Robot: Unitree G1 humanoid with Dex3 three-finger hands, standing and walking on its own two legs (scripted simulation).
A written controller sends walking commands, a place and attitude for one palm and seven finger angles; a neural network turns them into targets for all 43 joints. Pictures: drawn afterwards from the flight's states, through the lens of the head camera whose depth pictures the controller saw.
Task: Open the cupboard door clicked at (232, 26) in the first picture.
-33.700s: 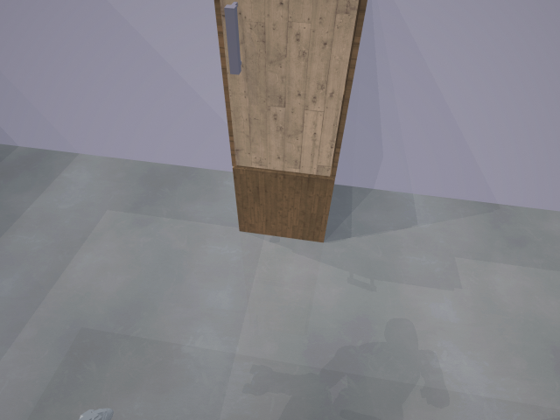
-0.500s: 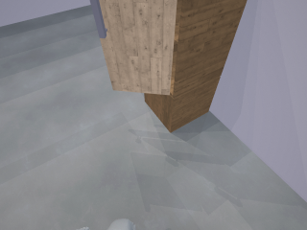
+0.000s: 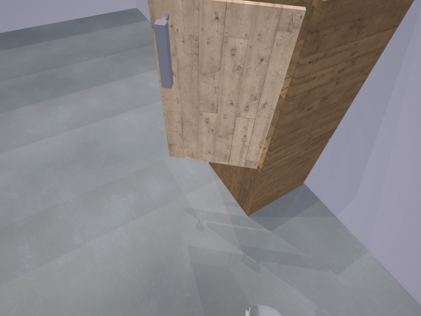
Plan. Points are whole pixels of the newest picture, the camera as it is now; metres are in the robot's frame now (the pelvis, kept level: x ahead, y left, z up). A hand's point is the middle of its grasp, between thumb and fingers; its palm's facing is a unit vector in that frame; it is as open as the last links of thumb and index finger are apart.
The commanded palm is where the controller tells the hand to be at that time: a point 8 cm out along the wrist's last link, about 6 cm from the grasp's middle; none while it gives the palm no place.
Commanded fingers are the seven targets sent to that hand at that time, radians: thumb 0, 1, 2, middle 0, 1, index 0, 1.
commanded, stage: come to a stop and stand still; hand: left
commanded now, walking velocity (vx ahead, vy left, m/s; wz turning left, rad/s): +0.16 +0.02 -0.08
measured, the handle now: (166, 52) +0.68 +0.18 +0.12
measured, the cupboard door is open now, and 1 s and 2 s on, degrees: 50 50 50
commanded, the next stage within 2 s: look again from close up in 1.12 s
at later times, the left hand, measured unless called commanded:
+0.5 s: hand (138, 297) +0.18 +0.18 -0.19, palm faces +0.04 -0.99 -0.16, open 7.2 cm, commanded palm none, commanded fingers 0.00 0.90 0.90 -0.20 -0.30 -0.20 -0.30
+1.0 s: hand out of the picture +0.06 +0.17 -0.18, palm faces +0.01 -0.98 -0.18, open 7.3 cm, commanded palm none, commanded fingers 0.00 0.90 0.90 -0.20 -0.30 -0.20 -0.30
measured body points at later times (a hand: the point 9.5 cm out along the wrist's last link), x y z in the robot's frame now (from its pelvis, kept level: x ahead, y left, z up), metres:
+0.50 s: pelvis +0.08 +0.01 -0.01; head +0.11 +0.03 +0.44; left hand +0.17 +0.23 -0.17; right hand +0.08 -0.22 -0.16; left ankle +0.07 +0.11 -0.74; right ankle +0.12 -0.12 -0.74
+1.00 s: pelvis +0.06 +0.01 +0.00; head +0.06 +0.01 +0.45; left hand +0.06 +0.23 -0.16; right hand +0.08 -0.22 -0.16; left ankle +0.07 +0.11 -0.74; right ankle +0.02 -0.11 -0.74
